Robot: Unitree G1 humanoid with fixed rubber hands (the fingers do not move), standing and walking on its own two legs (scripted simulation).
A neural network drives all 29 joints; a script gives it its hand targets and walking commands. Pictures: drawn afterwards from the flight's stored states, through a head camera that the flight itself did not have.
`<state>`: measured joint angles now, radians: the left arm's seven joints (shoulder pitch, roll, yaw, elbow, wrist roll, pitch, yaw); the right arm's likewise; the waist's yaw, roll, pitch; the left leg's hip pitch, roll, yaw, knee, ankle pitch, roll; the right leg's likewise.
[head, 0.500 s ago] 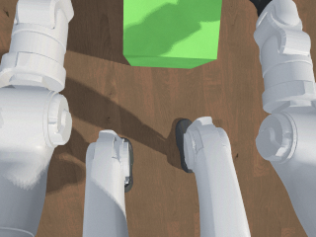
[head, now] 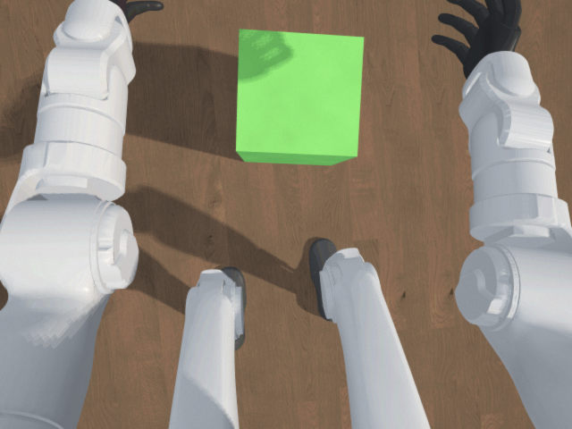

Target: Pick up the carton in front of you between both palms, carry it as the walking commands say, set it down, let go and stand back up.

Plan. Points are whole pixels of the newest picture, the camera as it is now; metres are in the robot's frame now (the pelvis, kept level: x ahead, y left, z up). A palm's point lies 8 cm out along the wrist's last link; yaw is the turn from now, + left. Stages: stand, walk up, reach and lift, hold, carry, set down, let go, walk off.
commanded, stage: set down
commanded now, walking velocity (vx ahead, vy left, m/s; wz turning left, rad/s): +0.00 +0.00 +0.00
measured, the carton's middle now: (293, 110) +0.54 -0.08 -0.45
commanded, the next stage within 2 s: let go in 0.14 s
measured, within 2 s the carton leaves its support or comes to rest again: neither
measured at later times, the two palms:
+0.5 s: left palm (38, 91) +0.48 +0.16 +0.01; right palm out of the picture +0.42 -0.26 +0.01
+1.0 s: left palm out of the picture +0.33 +0.20 +0.11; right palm out of the picture +0.26 -0.25 +0.13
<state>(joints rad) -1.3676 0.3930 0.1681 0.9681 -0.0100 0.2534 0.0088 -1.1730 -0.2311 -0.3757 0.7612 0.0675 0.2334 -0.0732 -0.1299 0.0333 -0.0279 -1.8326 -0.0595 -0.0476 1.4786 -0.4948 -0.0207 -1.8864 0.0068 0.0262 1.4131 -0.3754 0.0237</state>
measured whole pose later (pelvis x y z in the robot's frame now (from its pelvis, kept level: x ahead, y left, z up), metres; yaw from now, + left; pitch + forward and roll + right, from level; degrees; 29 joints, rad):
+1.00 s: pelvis +0.09 -0.01 +0.20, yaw -2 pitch +11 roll +0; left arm 0.03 0.19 0.11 0.54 0.04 0.00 -0.01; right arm 0.15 -0.19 -0.04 0.43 0.02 0.00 0.07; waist -0.06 -0.02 0.01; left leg -0.42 -0.01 -0.05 0.52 -0.30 -0.01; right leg -0.49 0.02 0.04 0.51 -0.22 0.00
